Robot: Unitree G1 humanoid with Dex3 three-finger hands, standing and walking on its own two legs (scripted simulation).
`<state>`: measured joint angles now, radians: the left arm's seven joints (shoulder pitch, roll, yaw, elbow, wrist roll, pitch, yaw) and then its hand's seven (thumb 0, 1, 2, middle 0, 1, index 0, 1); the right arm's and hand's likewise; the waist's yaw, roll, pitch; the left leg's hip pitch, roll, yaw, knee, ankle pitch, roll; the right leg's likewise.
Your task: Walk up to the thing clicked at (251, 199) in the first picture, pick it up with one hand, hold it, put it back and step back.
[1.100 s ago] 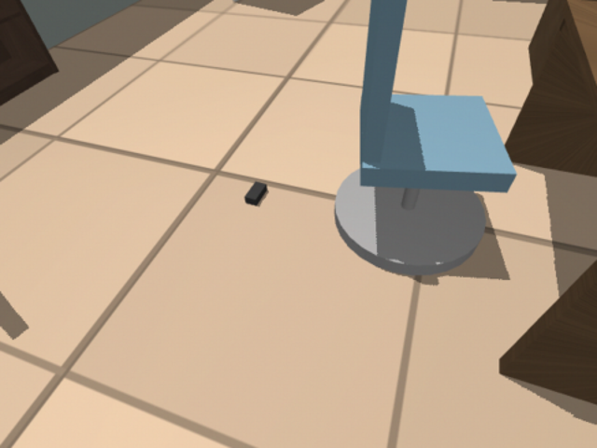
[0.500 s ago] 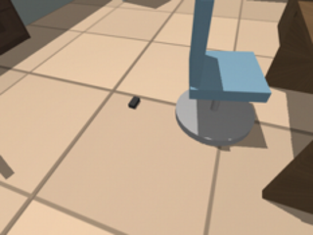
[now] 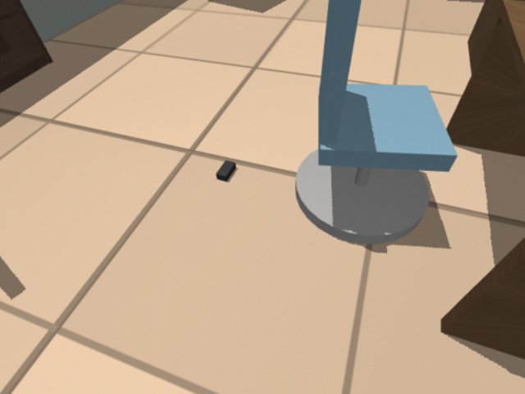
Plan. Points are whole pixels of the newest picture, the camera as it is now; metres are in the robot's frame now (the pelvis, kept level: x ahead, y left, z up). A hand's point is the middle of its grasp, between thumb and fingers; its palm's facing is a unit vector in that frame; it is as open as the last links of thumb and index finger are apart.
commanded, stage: stand
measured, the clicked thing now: (226, 170) +1.35 +0.28 -0.76
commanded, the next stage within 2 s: walk up in 0.02 s
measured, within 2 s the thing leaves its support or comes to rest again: neither
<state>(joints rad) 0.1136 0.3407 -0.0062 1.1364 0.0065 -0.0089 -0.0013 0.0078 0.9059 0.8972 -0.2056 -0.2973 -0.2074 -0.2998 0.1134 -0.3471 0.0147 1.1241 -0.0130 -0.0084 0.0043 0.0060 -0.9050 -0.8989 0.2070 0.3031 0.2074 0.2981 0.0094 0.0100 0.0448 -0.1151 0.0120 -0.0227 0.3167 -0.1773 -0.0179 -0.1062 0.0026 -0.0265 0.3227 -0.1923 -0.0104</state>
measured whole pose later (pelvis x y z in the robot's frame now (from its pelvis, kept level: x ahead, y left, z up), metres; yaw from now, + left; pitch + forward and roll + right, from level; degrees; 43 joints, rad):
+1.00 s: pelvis +0.00 -0.06 -0.03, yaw +35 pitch -2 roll +2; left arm 0.26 0.38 0.06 0.83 0.02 0.00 0.00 0.01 0.90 0.90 -0.21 -0.30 -0.21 -0.30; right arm 0.21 -0.43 -0.06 0.76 -0.02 0.05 -0.01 0.01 -0.90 -0.90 0.21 0.30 0.21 0.30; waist 0.05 0.04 0.11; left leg -0.53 -0.08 -0.11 1.17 -0.51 0.01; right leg -0.29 -0.09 -0.05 0.70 -0.38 0.00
